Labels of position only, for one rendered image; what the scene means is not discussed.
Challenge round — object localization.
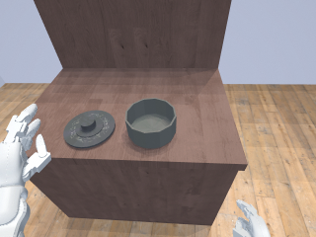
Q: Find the right robot hand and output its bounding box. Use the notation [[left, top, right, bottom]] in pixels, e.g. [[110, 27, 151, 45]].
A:
[[232, 199, 271, 237]]

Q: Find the left robot forearm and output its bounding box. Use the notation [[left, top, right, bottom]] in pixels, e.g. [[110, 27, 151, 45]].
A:
[[0, 185, 31, 237]]

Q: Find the knob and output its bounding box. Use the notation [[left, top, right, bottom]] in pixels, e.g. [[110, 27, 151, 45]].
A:
[[79, 116, 96, 130]]

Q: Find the pot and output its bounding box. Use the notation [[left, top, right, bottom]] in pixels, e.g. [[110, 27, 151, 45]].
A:
[[125, 98, 177, 149]]

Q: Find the left robot hand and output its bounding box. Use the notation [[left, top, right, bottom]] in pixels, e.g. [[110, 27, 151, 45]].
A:
[[0, 103, 51, 188]]

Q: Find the table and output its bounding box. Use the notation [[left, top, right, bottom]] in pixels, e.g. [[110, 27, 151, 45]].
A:
[[3, 0, 248, 226]]

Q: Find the lid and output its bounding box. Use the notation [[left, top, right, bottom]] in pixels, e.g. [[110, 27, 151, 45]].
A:
[[63, 110, 116, 149]]

